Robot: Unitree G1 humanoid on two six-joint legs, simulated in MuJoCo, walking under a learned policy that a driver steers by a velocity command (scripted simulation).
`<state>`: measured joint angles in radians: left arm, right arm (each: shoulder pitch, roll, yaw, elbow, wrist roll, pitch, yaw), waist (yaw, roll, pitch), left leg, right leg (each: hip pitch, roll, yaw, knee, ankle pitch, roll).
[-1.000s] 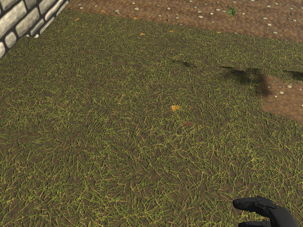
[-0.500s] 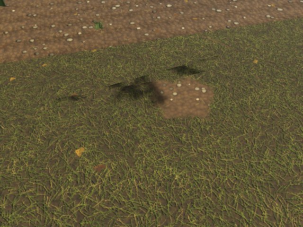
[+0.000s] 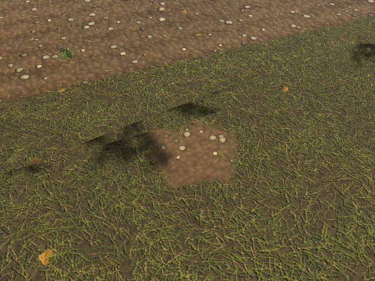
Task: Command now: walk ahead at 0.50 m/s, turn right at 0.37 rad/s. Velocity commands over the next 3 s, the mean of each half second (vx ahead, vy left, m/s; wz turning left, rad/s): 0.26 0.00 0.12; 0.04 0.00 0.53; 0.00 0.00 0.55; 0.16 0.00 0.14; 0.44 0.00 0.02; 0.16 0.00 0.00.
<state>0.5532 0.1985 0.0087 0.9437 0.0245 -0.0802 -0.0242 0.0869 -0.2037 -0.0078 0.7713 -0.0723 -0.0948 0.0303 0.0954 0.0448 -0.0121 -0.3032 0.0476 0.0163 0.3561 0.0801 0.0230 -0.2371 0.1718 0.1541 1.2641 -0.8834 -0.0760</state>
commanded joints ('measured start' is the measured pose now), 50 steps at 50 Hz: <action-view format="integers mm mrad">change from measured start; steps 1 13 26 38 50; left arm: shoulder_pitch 100 -341 -478 -457 -358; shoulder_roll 109 98 182 208 167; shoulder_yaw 42 -3 94 115 97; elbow -66 -149 -283 -259 -215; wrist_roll -68 20 7 27 17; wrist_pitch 42 16 -47 -19 16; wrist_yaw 80 -40 74 82 46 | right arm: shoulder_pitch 566 118 310 198 150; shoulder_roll -225 -242 -62 -156 -239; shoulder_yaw -96 -106 -79 -106 -125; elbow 145 37 59 -47 -133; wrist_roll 69 20 28 61 37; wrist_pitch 3 -36 25 11 -29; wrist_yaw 4 38 26 54 13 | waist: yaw -152 -35 -128 -122 -75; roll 146 -1 -140 -116 61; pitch -307 -17 -69 -46 6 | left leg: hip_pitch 908 -108 -89 165 190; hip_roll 395 141 -3 -32 156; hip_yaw -397 -205 66 69 -276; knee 342 -41 579 35 -174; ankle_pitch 597 217 -402 -151 -38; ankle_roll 186 231 -66 122 269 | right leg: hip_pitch -737 -88 -6 70 -259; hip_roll -54 -184 -415 -494 -198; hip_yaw -73 -125 -166 -220 -137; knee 768 -659 -1131 -1023 -383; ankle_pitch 45 945 873 601 606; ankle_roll -50 84 -171 -68 130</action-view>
